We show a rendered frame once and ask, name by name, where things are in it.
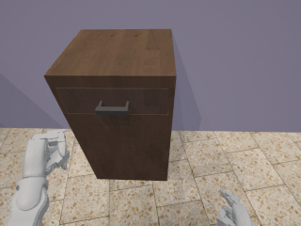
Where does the cabinet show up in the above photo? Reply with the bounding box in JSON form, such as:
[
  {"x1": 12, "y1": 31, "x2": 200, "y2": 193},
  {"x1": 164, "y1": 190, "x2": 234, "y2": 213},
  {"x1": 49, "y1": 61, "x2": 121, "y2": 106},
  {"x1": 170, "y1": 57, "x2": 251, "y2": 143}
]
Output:
[{"x1": 44, "y1": 28, "x2": 177, "y2": 181}]

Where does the left robot forearm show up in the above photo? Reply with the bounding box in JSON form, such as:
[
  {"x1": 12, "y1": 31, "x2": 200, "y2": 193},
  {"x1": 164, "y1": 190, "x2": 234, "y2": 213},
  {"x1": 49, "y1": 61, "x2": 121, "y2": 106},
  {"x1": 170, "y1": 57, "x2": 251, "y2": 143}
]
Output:
[{"x1": 5, "y1": 176, "x2": 50, "y2": 226}]

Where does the robot right hand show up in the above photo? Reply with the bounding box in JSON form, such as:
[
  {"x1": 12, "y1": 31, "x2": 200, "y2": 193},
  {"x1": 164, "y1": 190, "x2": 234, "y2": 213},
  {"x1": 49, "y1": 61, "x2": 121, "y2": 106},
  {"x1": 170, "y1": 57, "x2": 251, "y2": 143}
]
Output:
[{"x1": 216, "y1": 188, "x2": 253, "y2": 226}]

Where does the robot left hand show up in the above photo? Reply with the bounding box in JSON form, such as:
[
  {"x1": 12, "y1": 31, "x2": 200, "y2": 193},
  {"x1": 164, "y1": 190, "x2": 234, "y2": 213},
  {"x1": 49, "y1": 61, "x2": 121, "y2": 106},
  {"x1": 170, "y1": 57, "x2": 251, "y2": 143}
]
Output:
[{"x1": 22, "y1": 129, "x2": 70, "y2": 179}]

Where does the drawer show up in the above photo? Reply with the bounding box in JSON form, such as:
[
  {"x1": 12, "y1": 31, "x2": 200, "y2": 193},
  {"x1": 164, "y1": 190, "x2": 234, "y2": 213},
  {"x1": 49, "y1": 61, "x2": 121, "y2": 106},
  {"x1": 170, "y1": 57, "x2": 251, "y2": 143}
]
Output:
[{"x1": 56, "y1": 88, "x2": 169, "y2": 115}]

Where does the handle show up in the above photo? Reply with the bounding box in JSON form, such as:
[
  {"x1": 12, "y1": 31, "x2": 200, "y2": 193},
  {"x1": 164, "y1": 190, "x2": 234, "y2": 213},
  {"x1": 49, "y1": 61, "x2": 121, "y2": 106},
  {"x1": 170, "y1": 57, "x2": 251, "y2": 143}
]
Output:
[{"x1": 95, "y1": 101, "x2": 129, "y2": 116}]

